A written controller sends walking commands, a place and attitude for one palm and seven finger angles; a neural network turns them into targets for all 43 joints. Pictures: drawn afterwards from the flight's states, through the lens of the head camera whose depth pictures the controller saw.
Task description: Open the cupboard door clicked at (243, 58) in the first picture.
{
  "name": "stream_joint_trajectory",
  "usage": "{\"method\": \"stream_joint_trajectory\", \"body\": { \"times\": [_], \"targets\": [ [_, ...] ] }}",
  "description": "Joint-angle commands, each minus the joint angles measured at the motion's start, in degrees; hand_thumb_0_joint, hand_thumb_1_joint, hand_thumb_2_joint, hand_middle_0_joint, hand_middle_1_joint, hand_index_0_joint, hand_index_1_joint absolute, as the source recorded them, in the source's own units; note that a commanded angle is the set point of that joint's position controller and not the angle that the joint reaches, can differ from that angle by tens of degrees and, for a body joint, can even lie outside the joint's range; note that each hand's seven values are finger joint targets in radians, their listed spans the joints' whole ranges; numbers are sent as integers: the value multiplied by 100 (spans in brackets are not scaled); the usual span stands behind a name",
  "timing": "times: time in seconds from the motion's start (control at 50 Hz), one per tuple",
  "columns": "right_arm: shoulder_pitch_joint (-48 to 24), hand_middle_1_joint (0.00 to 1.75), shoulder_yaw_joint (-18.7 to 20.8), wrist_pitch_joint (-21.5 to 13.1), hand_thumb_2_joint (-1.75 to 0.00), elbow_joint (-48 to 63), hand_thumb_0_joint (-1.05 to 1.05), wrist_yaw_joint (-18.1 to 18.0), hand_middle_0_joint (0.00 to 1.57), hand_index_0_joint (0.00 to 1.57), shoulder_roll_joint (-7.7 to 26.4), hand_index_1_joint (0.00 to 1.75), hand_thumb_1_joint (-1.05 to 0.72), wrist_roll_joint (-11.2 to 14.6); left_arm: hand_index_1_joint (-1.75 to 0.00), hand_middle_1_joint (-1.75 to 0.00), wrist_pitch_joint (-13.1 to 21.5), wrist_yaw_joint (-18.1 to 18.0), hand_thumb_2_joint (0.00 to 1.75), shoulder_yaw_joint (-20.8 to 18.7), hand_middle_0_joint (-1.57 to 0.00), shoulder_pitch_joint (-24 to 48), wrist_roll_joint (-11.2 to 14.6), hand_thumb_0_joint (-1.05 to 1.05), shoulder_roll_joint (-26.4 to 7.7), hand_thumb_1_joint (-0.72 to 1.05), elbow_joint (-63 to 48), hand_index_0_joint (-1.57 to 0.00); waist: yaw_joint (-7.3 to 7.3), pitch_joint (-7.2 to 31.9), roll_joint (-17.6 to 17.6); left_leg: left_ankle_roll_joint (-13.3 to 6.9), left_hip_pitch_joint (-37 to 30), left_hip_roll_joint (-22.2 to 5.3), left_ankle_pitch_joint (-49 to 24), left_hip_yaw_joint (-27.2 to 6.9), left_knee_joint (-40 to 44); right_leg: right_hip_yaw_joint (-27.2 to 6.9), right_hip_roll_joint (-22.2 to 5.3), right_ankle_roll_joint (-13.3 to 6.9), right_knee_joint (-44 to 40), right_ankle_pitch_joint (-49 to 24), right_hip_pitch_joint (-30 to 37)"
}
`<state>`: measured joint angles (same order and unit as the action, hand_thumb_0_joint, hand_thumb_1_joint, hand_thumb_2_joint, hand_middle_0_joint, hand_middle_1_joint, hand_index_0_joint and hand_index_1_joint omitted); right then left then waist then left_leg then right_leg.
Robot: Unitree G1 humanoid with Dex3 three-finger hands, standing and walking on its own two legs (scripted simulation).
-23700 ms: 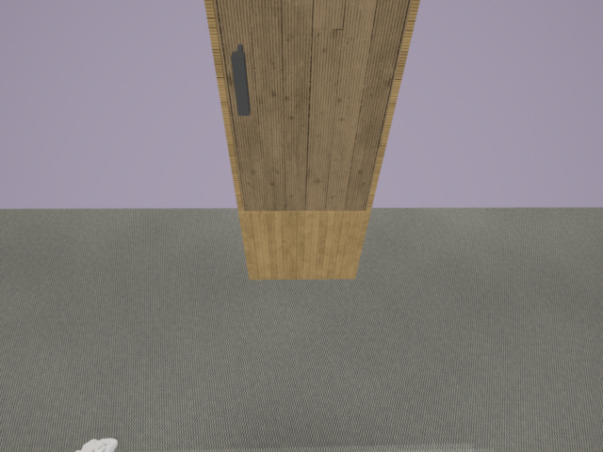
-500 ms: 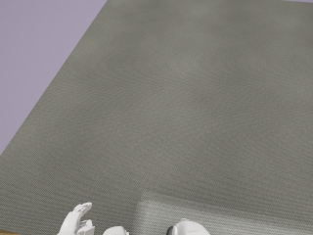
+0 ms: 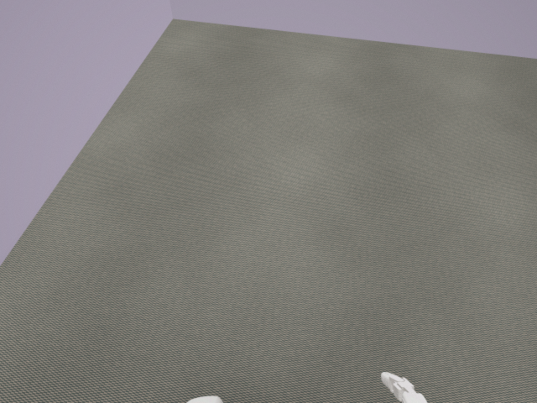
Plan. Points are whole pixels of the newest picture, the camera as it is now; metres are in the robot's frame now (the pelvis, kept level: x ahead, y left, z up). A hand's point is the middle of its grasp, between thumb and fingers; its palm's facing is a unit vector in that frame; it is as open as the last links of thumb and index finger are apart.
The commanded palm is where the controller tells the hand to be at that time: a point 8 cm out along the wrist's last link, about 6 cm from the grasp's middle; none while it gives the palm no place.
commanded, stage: walk to a spot facing it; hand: left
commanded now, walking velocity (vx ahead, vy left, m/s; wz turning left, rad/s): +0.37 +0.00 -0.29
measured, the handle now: out of the picture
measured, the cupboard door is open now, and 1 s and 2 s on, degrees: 47 47 47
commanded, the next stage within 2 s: turn to face it in 0.42 s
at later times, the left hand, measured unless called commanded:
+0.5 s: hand (232, 285) +0.34 +0.11 -0.15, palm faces -0.10 -0.97 -0.22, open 7.2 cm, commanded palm none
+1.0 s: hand (236, 225) +0.48 +0.12 -0.16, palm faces +0.12 -0.97 -0.22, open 7.4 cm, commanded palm none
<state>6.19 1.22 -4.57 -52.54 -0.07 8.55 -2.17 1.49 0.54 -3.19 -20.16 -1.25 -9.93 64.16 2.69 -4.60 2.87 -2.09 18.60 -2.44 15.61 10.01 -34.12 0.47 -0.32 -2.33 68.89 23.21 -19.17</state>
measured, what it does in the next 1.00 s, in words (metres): walks ahead: right foot, then left foot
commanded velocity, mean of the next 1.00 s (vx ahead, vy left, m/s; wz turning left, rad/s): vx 0.16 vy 0.00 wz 0.23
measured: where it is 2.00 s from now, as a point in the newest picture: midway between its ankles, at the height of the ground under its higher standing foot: (315, 326)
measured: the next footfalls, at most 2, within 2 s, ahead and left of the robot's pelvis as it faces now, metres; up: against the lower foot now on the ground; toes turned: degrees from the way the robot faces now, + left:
right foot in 0.32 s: +0.26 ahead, -0.16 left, +0.00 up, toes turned -14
left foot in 0.70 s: +0.50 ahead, +0.03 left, +0.00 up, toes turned +5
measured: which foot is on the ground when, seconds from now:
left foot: down 0.00-0.32, up 0.34-0.68, down 0.70-1.00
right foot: up 0.00-0.30, down 0.32-0.72, up 0.74-1.00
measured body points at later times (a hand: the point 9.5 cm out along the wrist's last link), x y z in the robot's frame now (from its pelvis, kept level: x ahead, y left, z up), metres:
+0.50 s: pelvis +0.24 -0.07 +0.01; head +0.28 -0.08 +0.46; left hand +0.34 +0.16 -0.13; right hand +0.18 -0.29 -0.14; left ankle +0.23 +0.08 -0.65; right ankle +0.22 -0.15 -0.73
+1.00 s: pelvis +0.40 -0.08 +0.01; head +0.45 -0.08 +0.45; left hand +0.48 +0.17 -0.14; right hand +0.49 -0.31 -0.14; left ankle +0.46 +0.03 -0.73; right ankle +0.41 -0.23 -0.68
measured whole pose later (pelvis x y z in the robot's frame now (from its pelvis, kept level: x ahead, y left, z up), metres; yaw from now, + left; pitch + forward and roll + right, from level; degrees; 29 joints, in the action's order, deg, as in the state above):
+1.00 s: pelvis +0.40 -0.08 +0.01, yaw +5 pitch +2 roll -1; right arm 10.3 2.6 0.8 -54.6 0.1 10.4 -1.8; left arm -1.2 -0.9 -3.8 -7.5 -1.3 -10.3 54.5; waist -0.6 -3.6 -1.0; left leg -2.0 22.4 0.7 9.4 0.6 -29.9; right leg 0.5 -3.6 3.8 53.0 24.4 -26.9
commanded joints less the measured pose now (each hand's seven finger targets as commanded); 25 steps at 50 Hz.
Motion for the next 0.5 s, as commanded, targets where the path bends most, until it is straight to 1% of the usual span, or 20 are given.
{"method": "stream_joint_trajectory", "body": {
  "times": [0.0, 0.04, 0.06, 0.08, 0.14, 0.18, 0.2, 0.22, 0.24, 0.26, 0.28, 0.3, 0.32, 0.34, 0.36, 0.38, 0.4, 0.42, 0.44, 0.48],
  "targets": [
    [1282, 30, 198, -49, -90, -343, 0, -135, 20, 20, 731, 30, -90, 39, -30, -30, 81, 113, 90, -87, -20, 336, -42, 0, -124, 90, -688, -20, -308, 286, -907, -498, -1133, -1781, -1286, -1319, 2200, -243, -637, 148, 203, -686, -1623],
    [1417, 30, 192, -44, -90, -452, 0, -118, 20, 20, 752, 30, -90, 56, -30, -30, 15, 132, 90, -64, -20, 436, -47, 0, -23, 90, -732, -20, -263, 318, -968, -431, -1007, -1560, -1518, -699, 2251, -44, -681, 179, -616, -855, -1346],
    [1474, 30, 238, -24, -90, -466, 0, -102, 20, 20, 677, 30, -90, 38, -30, -30, -5, 137, 90, -69, -20, 543, -58, 0, 33, 90, -778, -20, -279, 243, -983, -407, -857, -1480, -1355, -474, 2297, 73, -702, 182, -1113, -982, -1202],
    [1529, 30, 245, -5, -90, -513, 0, -87, 20, 20, 722, 30, -90, 29, -30, -30, 3, 154, 90, -58, -20, 684, -59, 0, 53, 90, -820, -20, -308, 166, -978, -348, -868, -1410, -1282, -327, 2336, 247, -655, 184, -1534, -1095, -1122],
    [1787, 30, 225, 56, -90, -611, 0, -59, 20, 20, 808, 30, -90, 1, -30, -30, -17, 177, 90, -54, -20, 1174, -54, 0, -16, 90, -952, -20, -413, -146, -1000, -389, -801, -1493, -978, -231, 2401, 481, -580, 154, -2446, -1255, -915],
    [1967, 30, 231, 86, -90, -703, 0, -44, 20, 20, 878, 30, -90, -24, -30, -30, 23, 190, 90, -50, -20, 1406, -52, 0, -109, 90, -1014, -20, -458, -104, -986, -352, -1110, -1533, -1226, -181, 2196, 630, -434, 95, -2833, -1176, -777],
    [1995, 30, 221, 100, -90, -730, 0, -48, 20, 20, 936, 30, -90, -25, -30, -30, 23, 197, 90, -53, -20, 1459, -52, 0, -167, 90, -1026, -20, -422, -110, -970, -329, -1132, -1553, -1448, -152, 2077, 693, -372, 46, -2974, -1166, -585],
    [2020, 30, 210, 119, -90, -764, 0, -45, 20, 20, 984, 30, -90, -17, -30, -30, 39, 191, 90, -55, -20, 1376, -51, 0, -249, 90, -1005, -20, -334, -85, -897, -283, -1169, -1537, -1919, -87, 1806, 835, -242, -20, -3138, -1051, -267],
    [1990, 30, 189, 134, -90, -782, 0, -45, 20, 20, 1042, 30, -90, 2, -30, -30, 65, 181, 90, -79, -20, 999, -46, 0, -347, 90, -884, -20, -119, 138, -845, -202, -1199, -1436, -2575, 66, 1259, 963, -69, -112, -3419, -1026, 318],
    [1872, 30, 169, 138, -90, -768, 0, -35, 20, 20, 1039, 30, -90, 47, -30, -30, 114, 149, 90, -145, -20, 226, -52, 0, -578, 90, -629, -20, 258, 495, -665, -31, -758, -1208, -2900, 265, 205, 856, -28, -253, -3732, -1057, 1551],
    [1728, 30, 147, 116, -90, -654, 0, 36, 20, 20, 884, 30, -90, 135, -30, -30, 183, 66, 90, -296, -20, -791, -76, 0, -1106, 90, -361, -20, 728, 1091, 301, 186, 406, -767, -2069, 646, -1407, -494, -1001, -653, -4134, -384, 3002],
    [1691, 30, 127, 93, -90, -441, 0, 6, 20, 20, 565, 30, -90, 200, -30, -30, 177, -12, 90, -434, -20, -1254, 7, 0, -1682, 90, -214, -20, 734, 1473, 1563, 405, 1905, -32, 1824, 308, -3290, -2956, -2525, -1319, -4987, -648, 3960],
    [1193, 30, 181, 117, -90, -405, 0, 9, 20, 20, 800, 30, -90, 197, -30, -30, 165, -61, 90, -409, -20, -1018, 92, 0, -1698, 90, -269, -20, 726, 1222, 1278, 299, 2251, -294, 1747, -516, -4136, -3164, -2569, -1353, -5288, -718, 3364],
    [848, 30, 231, 117, -90, -369, 0, -4, 20, 20, 735, 30, -90, 187, -30, -30, 145, -94, 90, -317, -20, -520, 88, 0, -1398, 90, -413, -20, 502, 703, 766, 300, 2377, -506, 1145, -792, -4291, -2575, -2386, -1202, -5336, -1053, 2631],
    [943, 30, 214, 157, -90, -438, 0, -14, 20, 20, 650, 30, -90, 154, -30, -30, 153, -118, 90, -206, -20, -12, 79, 0, -1074, 90, -534, -20, 154, 416, 342, 311, 2083, -735, 763, -944, -3946, -1840, -2188, -1025, -5394, -1188, 1868],
    [1157, 30, 191, 213, -90, -582, 0, -5, 20, 20, 491, 30, -90, 120, -30, -30, 182, -129, 90, -152, -20, 316, 57, 0, -876, 90, -636, -20, -80, 382, 120, 343, 1599, -794, 578, -874, -3508, -1274, -1959, -893, -5521, -1414, 1362],
    [1401, 30, 161, 282, -90, -705, 0, 6, 20, 20, 345, 30, -90, 95, -30, -30, 236, -122, 90, -93, -20, 453, 37, 0, -726, 90, -651, -20, -270, 297, 187, 389, 1343, -782, 415, -787, -3139, -750, -1777, -781, -5611, -1857, 999],
    [1616, 30, 147, 332, -90, -756, 0, 15, 20, 20, 268, 30, -90, 92, -30, -30, 269, -118, 90, -70, -20, 547, 19, 0, -657, 90, -641, -20, -412, 266, 270, 439, 1140, -744, 381, -698, -2735, -395, -1674, -743, -5626, -2114, 841],
    [1671, 30, 134, 363, -90, -804, 0, 25, 20, 20, 203, 30, -90, 92, -30, -30, 304, -110, 90, -51, -20, 529, 19, 0, -588, 90, -614, -20, -459, 249, 288, 463, 1066, -675, 273, -608, -2425, -217, -1554, -735, -5646, -2379, 812],
    [1493, 30, 136, 348, -90, -753, 0, 68, 20, 20, 79, 30, -90, 103, -30, -30, 362, -103, 90, -47, -20, 330, 17, 0, -543, 90, -461, -20, -420, 253, 240, 469, 1081, -539, 32, -484, -1833, -12, -1418, -714, -5577, -2944, 1068]
  ]
}}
